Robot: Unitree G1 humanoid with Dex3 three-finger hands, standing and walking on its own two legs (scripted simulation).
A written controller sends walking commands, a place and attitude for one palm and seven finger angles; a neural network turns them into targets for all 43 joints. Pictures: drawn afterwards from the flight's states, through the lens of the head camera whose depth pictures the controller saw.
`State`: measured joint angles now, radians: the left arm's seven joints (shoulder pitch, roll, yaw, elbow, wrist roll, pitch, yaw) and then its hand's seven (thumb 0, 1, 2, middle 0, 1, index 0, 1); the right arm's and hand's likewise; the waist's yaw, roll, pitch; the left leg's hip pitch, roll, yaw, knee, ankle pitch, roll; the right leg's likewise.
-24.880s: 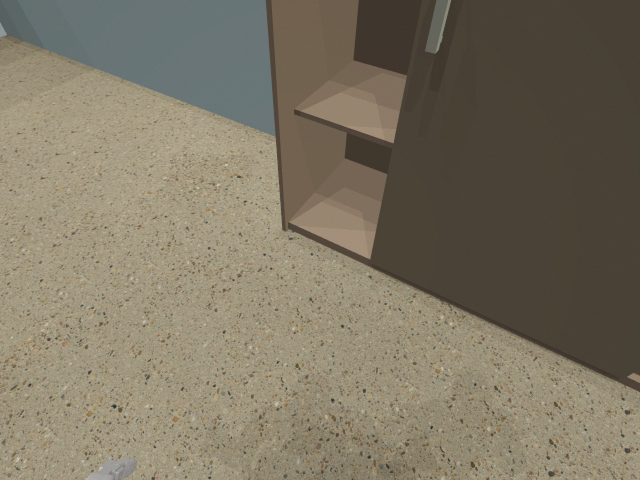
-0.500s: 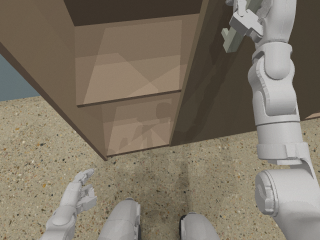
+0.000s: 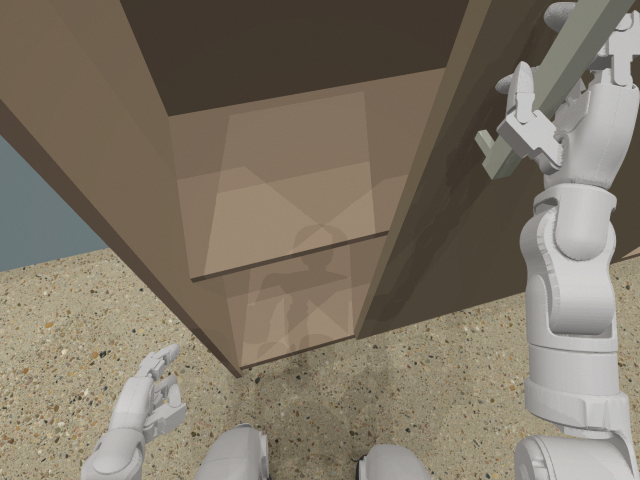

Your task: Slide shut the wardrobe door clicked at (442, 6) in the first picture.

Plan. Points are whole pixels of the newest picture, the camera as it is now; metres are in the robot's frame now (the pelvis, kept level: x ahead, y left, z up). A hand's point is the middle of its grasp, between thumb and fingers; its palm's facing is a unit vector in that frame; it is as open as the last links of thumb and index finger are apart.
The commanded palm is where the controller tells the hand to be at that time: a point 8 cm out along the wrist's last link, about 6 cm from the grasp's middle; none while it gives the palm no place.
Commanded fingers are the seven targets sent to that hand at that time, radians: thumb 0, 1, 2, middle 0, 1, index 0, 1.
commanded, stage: step sideways, sliding the door along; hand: right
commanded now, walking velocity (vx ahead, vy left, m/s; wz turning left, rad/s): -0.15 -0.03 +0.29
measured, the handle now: (536, 75) +0.42 -0.22 +0.23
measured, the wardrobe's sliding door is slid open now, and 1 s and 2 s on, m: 0.35 0.15 0.00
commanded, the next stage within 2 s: none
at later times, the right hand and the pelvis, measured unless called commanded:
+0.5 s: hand (395, 150) +0.35 -0.08 +0.22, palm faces +0.01 +1.00 +0.01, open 7.2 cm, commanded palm +0.33 -0.08 +0.21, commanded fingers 0.00 -0.90 -0.90 0.45 1.40 0.45 1.40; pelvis +0.05 +0.01 +0.01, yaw +5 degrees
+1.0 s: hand (292, 166) +0.34 +0.00 +0.22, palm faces +0.17 +0.99 +0.01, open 7.2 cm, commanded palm +0.31 +0.01 +0.20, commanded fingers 0.00 -0.90 -0.90 0.45 1.40 0.45 1.40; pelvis -0.01 +0.11 -0.01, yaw +7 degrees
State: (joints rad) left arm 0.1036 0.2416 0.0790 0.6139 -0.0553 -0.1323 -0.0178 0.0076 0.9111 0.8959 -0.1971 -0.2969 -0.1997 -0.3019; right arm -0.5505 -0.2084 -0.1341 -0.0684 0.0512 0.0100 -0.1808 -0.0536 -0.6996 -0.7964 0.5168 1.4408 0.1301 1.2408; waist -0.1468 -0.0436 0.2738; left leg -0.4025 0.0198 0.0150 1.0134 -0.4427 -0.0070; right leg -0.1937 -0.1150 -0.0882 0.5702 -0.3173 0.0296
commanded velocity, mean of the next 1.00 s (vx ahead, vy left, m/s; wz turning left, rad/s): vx -0.27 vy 0.21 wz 0.15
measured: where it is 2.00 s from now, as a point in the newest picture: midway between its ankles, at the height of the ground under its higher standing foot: outside the picture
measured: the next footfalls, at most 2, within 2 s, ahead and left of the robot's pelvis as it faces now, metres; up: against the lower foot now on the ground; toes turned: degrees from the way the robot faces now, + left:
left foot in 0.14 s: +0.06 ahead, +0.15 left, +0.00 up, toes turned +8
left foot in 0.80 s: +0.11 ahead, +0.21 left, +0.00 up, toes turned +14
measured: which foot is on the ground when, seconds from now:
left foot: up 0.00-0.12, down 0.14-0.34, up 0.36-0.78, down 0.80-1.00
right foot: down 0.00-0.80, up 0.82-1.00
